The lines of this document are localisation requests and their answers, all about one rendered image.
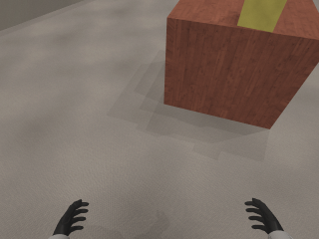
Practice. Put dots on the carton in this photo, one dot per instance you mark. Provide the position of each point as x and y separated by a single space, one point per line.
261 14

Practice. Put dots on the pedestal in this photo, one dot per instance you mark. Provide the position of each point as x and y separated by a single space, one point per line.
216 68

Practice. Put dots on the left robot hand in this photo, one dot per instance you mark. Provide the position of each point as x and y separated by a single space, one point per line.
65 224

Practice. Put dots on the right robot hand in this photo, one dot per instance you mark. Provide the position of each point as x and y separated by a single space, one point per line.
267 218

